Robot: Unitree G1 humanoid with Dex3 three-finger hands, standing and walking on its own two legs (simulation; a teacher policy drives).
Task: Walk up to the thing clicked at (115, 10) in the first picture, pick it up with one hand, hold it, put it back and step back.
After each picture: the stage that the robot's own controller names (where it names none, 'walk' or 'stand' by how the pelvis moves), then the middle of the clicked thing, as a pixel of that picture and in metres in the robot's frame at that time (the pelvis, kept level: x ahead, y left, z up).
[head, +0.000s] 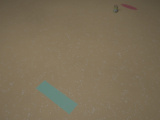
stand; (115, 8) +2.31 -0.52 -0.72
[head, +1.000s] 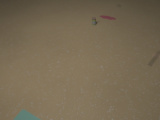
walk; (94, 21) +2.21 -0.03 -0.69
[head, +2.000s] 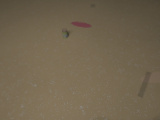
walk; (65, 33) +1.57 +0.29 -0.71
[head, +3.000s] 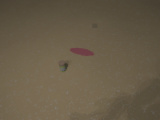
walk; (62, 66) +1.05 +0.29 -0.72
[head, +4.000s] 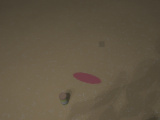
walk; (63, 99) +0.68 +0.26 -0.72
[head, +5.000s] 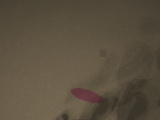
stand; out of the picture +0.43 +0.23 -0.71
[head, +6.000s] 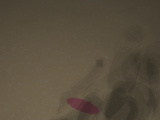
stand; out of the picture +0.39 +0.19 -0.72
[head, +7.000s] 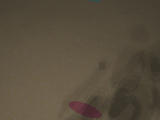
stand; out of the picture +0.36 +0.19 -0.73
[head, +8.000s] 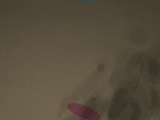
stand; out of the picture +0.36 +0.20 -0.73
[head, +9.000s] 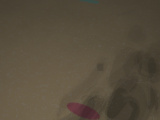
stand; out of the picture +0.35 +0.20 -0.73
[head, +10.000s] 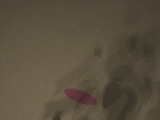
go down; out of the picture +0.37 +0.20 -0.71
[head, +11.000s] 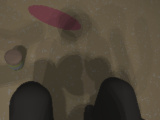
go down; (15, 60) +0.45 +0.23 -0.29
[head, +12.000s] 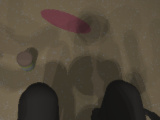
close in; (26, 62) +0.45 +0.22 -0.30
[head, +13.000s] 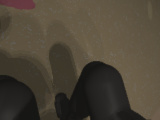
close in; out of the picture +0.44 +0.27 -0.23
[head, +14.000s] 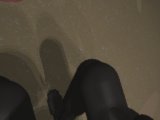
close; out of the picture +0.43 +0.28 -0.23
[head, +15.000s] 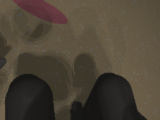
lift; out of the picture +0.38 +0.27 -0.16
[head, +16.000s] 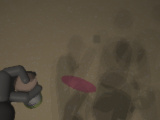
lift; (29, 91) +0.32 +0.18 -0.01
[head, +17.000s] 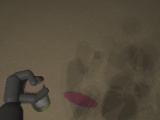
hold; (37, 95) +0.32 +0.17 -0.01
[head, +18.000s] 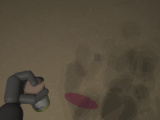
hold; (37, 95) +0.32 +0.17 -0.01
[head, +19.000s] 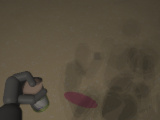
crouch; (36, 96) +0.32 +0.17 -0.02
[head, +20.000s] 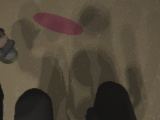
crouch; (2, 48) +0.46 +0.23 -0.11
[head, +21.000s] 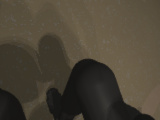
lower; out of the picture +0.44 +0.29 -0.23
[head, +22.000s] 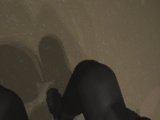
lower; out of the picture +0.44 +0.30 -0.23
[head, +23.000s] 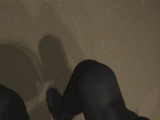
lower; out of the picture +0.44 +0.29 -0.24
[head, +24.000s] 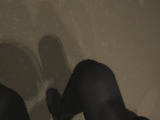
lower; out of the picture +0.44 +0.29 -0.24
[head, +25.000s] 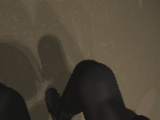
draw back; out of the picture +0.44 +0.29 -0.24
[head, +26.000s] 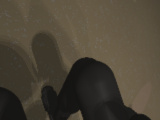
withdraw; out of the picture +0.43 +0.29 -0.24
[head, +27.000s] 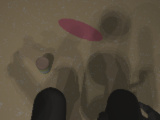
walk; (43, 66) +0.46 +0.21 -0.38
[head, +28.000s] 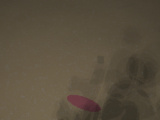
stand; out of the picture +0.38 +0.18 -0.66
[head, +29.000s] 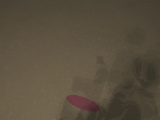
stand; out of the picture +0.39 +0.20 -0.67
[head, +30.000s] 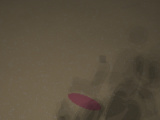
stand; out of the picture +0.39 +0.19 -0.68
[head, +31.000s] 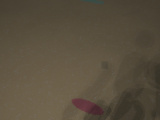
stand; out of the picture +0.41 +0.19 -0.72
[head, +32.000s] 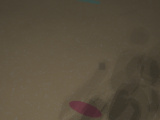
stand; out of the picture +0.37 +0.19 -0.73
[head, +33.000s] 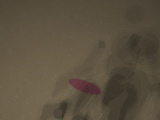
walk; (58, 115) +0.42 +0.17 -0.71
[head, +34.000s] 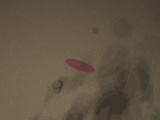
walk; (56, 87) +0.65 +0.15 -0.71
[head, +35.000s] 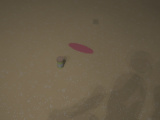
stand; (60, 62) +0.98 +0.20 -0.71
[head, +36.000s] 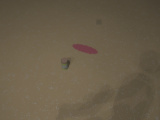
stand; (64, 63) +0.99 +0.19 -0.70
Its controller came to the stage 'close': yes
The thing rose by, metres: 0.69
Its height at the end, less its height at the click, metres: +0.00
